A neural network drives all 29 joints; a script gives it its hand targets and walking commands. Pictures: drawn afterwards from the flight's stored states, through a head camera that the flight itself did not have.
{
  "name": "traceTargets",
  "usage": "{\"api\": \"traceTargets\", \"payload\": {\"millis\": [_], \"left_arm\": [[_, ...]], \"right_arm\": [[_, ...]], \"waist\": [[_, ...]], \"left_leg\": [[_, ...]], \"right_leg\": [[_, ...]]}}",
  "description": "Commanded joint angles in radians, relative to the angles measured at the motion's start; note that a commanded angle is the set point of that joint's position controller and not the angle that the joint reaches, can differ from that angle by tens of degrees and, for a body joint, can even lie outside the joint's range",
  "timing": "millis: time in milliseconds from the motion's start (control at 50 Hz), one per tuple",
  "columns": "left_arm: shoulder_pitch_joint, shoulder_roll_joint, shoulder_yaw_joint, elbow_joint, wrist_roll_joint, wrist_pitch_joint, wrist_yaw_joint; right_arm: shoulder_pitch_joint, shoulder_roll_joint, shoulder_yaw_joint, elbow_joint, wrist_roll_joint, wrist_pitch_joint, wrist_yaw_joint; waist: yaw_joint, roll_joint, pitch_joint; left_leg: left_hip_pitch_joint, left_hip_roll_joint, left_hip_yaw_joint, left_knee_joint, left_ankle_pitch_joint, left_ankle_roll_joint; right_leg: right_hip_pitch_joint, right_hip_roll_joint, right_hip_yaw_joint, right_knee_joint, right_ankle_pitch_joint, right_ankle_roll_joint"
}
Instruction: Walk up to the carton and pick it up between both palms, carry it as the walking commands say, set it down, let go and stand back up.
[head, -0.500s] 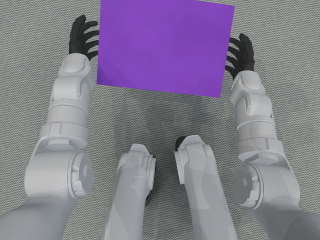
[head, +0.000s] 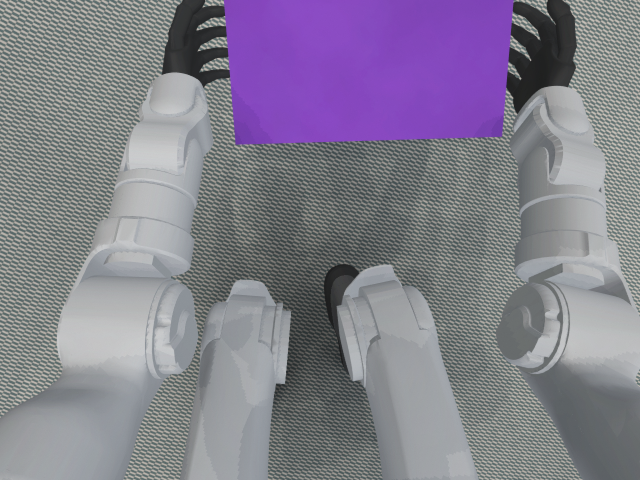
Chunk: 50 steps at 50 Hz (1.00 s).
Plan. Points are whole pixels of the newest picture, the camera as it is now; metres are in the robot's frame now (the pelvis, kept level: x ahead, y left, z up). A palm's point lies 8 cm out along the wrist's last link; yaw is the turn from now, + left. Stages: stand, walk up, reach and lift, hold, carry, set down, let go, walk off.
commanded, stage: set down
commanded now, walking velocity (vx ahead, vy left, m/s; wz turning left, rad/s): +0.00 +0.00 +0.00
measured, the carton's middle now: (358, 63) +0.56 -0.11 -0.25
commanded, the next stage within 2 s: none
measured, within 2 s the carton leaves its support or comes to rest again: rests again in 0.92 s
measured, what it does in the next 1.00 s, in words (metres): stands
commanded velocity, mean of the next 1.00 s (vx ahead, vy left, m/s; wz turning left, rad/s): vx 0.00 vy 0.00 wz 0.00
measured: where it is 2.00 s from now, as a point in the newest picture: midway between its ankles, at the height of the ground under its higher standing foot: (306, 359)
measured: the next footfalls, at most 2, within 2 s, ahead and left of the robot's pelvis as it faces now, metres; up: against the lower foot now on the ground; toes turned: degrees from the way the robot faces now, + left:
none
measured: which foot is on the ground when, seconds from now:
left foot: down 0.00-1.00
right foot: down 0.00-1.00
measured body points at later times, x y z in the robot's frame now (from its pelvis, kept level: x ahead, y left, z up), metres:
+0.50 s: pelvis -0.02 +0.00 -0.03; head +0.32 +0.02 +0.26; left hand +0.55 +0.11 -0.17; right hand +0.50 -0.26 -0.15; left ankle +0.07 +0.08 -0.38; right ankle +0.13 -0.10 -0.38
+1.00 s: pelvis -0.02 -0.01 -0.04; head +0.32 +0.00 +0.25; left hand +0.55 +0.11 -0.18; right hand +0.50 -0.26 -0.18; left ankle +0.07 +0.08 -0.38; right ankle +0.13 -0.10 -0.38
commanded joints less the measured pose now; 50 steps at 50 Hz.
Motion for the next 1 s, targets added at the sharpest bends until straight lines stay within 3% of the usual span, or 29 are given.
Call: {"api": "traceTargets", "payload": {"millis": [0,20,60,100,140,220,240,280,380,400,480,500,520,540,580,600,640,680,720,740,760,800,820,860,880,900,920,960,980], "left_arm": [[-0.520,-0.649,-0.285,-0.145,-0.045,-0.113,-0.226],[-0.523,-0.641,-0.282,-0.137,-0.040,-0.120,-0.229],[-0.552,-0.608,-0.246,-0.129,-0.048,-0.118,-0.247],[-0.554,-0.604,-0.267,-0.062,-0.045,-0.094,-0.251],[-0.627,-0.550,-0.241,-0.106,-0.048,-0.094,-0.274],[-0.607,-0.592,-0.241,-0.014,-0.038,-0.070,-0.303],[-0.596,-0.584,-0.219,0.009,-0.026,-0.072,-0.307],[-0.579,-0.607,-0.224,0.071,-0.026,-0.057,-0.310],[-0.648,-0.603,-0.248,0.047,-0.023,-0.055,-0.271],[-0.610,-0.585,-0.196,0.087,0.008,-0.043,-0.258],[-0.561,-0.637,-0.225,0.084,-0.009,-0.058,-0.226],[-0.423,-0.662,-0.169,0.201,0.035,-0.039,-0.221],[-0.442,-0.683,-0.217,0.148,0.000,-0.051,-0.219],[-0.439,-0.674,-0.203,0.131,0.028,-0.054,-0.212],[-0.439,-0.700,-0.246,0.108,0.016,-0.065,-0.197],[-0.427,-0.706,-0.253,0.110,0.020,-0.064,-0.190],[-0.391,-0.717,-0.244,0.127,0.013,-0.069,-0.175],[-0.355,-0.686,-0.270,0.110,0.018,-0.070,-0.167],[-0.382,-0.687,-0.241,0.126,0.025,-0.067,-0.172],[-0.349,-0.633,-0.205,0.149,0.062,-0.068,-0.176],[-0.361,-0.636,-0.213,0.170,0.055,-0.065,-0.174],[-0.399,-0.626,-0.198,0.157,0.053,-0.064,-0.176],[-0.429,-0.635,-0.210,0.160,0.060,-0.054,-0.181],[-0.449,-0.625,-0.182,0.155,0.058,-0.054,-0.204],[-0.452,-0.604,-0.180,0.177,0.064,-0.047,-0.215],[-0.447,-0.617,-0.157,0.193,0.062,-0.052,-0.230],[-0.472,-0.569,-0.144,0.174,0.071,-0.059,-0.233],[-0.503,-0.584,-0.148,0.205,0.051,-0.052,-0.252],[-0.460,-0.573,-0.128,0.228,0.056,-0.051,-0.264]], "right_arm": [[-0.511,0.955,0.519,0.026,0.098,0.048,0.258],[-0.492,0.965,0.511,0.078,0.113,0.049,0.254],[-0.542,0.966,0.527,0.076,0.116,0.057,0.235],[-0.521,0.912,0.466,0.109,0.088,0.059,0.225],[-0.504,0.945,0.453,0.209,0.067,0.079,0.213],[-0.560,0.840,0.370,0.199,0.038,0.066,0.198],[-0.587,0.871,0.380,0.197,0.010,0.069,0.193],[-0.562,0.805,0.329,0.237,-0.001,0.067,0.193],[-0.540,0.784,0.278,0.274,-0.020,0.066,0.235],[-0.547,0.765,0.263,0.290,-0.014,0.074,0.253],[-0.624,0.746,0.335,0.156,0.049,0.032,0.287],[-0.596,0.729,0.323,0.181,0.037,0.036,0.292],[-0.600,0.738,0.342,0.120,0.040,0.025,0.303],[-0.594,0.720,0.344,0.130,0.070,0.020,0.310],[-0.634,0.710,0.392,0.037,0.096,0.000,0.311],[-0.694,0.708,0.412,-0.037,0.130,-0.013,0.309],[-0.686,0.660,0.422,-0.028,0.126,-0.024,0.315],[-0.597,0.633,0.412,0.001,0.130,-0.023,0.303],[-0.651,0.644,0.426,-0.023,0.125,-0.020,0.295],[-0.626,0.673,0.440,0.025,0.120,-0.009,0.291],[-0.651,0.630,0.413,-0.002,0.124,-0.013,0.284],[-0.651,0.639,0.414,0.035,0.114,-0.005,0.275],[-0.681,0.614,0.403,0.007,0.114,-0.011,0.273],[-0.670,0.650,0.419,0.087,0.089,0.003,0.257],[-0.660,0.683,0.404,0.098,0.093,0.015,0.246],[-0.643,0.709,0.410,0.128,0.072,0.010,0.243],[-0.654,0.719,0.401,0.108,0.074,0.011,0.242],[-0.671,0.677,0.371,0.131,0.058,0.007,0.221],[-0.694,0.678,0.386,0.110,0.060,0.010,0.216]], "waist": [[0.150,-0.031,-1.008],[0.168,0.003,-0.976],[0.160,-0.097,-0.999],[0.116,-0.019,-0.936],[0.115,-0.102,-0.852],[0.068,0.048,-0.778],[0.059,-0.012,-0.746],[0.040,0.086,-0.750],[0.000,0.076,-0.755],[0.048,0.121,-0.716],[0.078,0.062,-0.768],[0.122,0.114,-0.699],[0.077,0.064,-0.721],[0.124,0.111,-0.744],[0.086,0.060,-0.798],[0.149,0.128,-0.833],[0.077,0.033,-0.824],[0.076,0.076,-0.845],[0.080,0.073,-0.775],[0.133,0.012,-0.747],[0.109,0.067,-0.793],[0.090,0.002,-0.781],[0.085,0.097,-0.738],[0.074,-0.017,-0.723],[0.108,0.053,-0.712],[0.078,-0.026,-0.662],[0.113,-0.001,-0.691],[0.061,0.010,-0.699],[0.076,0.015,-0.645]], "left_leg": [[0.287,0.041,-0.049,-0.139,0.360,-0.003],[0.230,0.041,-0.033,-0.118,0.340,-0.002],[0.132,0.047,-0.037,-0.109,0.252,0.016],[0.172,0.054,-0.036,-0.121,0.187,0.008],[0.035,0.072,-0.029,-0.093,0.120,0.009],[0.050,0.064,-0.021,-0.111,0.047,0.002],[0.029,0.059,-0.033,-0.104,0.079,0.013],[0.082,0.066,-0.026,-0.103,0.055,-0.006],[0.264,0.080,-0.078,-0.129,0.080,-0.004],[0.320,0.078,-0.081,-0.143,0.094,-0.007],[0.386,0.075,-0.124,-0.126,0.275,-0.004],[0.394,0.065,-0.106,-0.138,0.282,-0.013],[0.411,0.063,-0.125,-0.127,0.366,-0.006],[0.456,0.064,-0.120,-0.118,0.388,-0.017],[0.491,0.061,-0.146,-0.104,0.440,-0.010],[0.522,0.055,-0.125,-0.097,0.471,-0.017],[0.588,0.068,-0.195,-0.098,0.559,-0.001],[0.590,0.075,-0.166,-0.072,0.607,-0.015],[0.513,0.063,-0.151,-0.098,0.471,-0.008],[0.466,0.066,-0.142,-0.095,0.429,0.004],[0.471,0.062,-0.134,-0.099,0.390,-0.001],[0.421,0.063,-0.131,-0.095,0.312,0.008],[0.361,0.056,-0.099,-0.100,0.244,0.006],[0.276,0.061,-0.105,-0.084,0.205,0.009],[0.253,0.060,-0.071,-0.085,0.163,0.011],[0.184,0.062,-0.084,-0.087,0.143,0.017],[0.179,0.053,-0.067,-0.083,0.123,0.026],[0.130,0.060,-0.075,-0.054,0.082,0.025],[0.062,0.060,-0.055,-0.048,0.071,0.026]], "right_leg": [[0.821,-0.032,0.077,-0.009,0.388,0.015],[0.834,-0.025,0.102,-0.007,0.422,0.006],[0.968,-0.030,0.128,-0.011,0.387,0.023],[0.890,-0.030,0.122,-0.033,0.270,0.008],[0.910,-0.039,0.146,-0.055,0.166,0.014],[0.826,-0.025,0.124,-0.040,0.093,-0.004],[0.818,-0.028,0.120,-0.043,0.106,0.003],[0.774,-0.034,0.114,-0.031,0.073,-0.013],[0.600,-0.045,0.033,0.018,0.043,-0.015],[0.513,-0.044,0.028,0.034,0.030,-0.019],[0.461,-0.061,0.012,0.076,0.160,-0.006],[0.439,-0.058,0.026,0.058,0.129,-0.015],[0.436,-0.055,0.008,0.067,0.185,-0.011],[0.400,-0.060,0.016,0.077,0.188,-0.008],[0.422,-0.061,0.015,0.086,0.228,-0.001],[0.430,-0.056,0.029,0.096,0.251,-0.007],[0.382,-0.067,0.000,0.113,0.260,0.009],[0.393,-0.073,0.013,0.105,0.284,0.008],[0.415,-0.068,0.029,0.084,0.250,0.000],[0.465,-0.072,0.038,0.081,0.258,0.009],[0.448,-0.076,0.028,0.093,0.231,0.008],[0.515,-0.072,0.026,0.080,0.197,0.012],[0.484,-0.069,0.042,0.058,0.163,0.000],[0.590,-0.073,0.053,0.065,0.166,0.005],[0.613,-0.064,0.072,0.044,0.142,0.006],[0.591,-0.063,0.060,0.035,0.129,0.009],[0.627,-0.057,0.070,0.039,0.128,0.007],[0.683,-0.053,0.095,0.049,0.104,-0.003],[0.683,-0.056,0.104,0.032,0.091,0.002]]}}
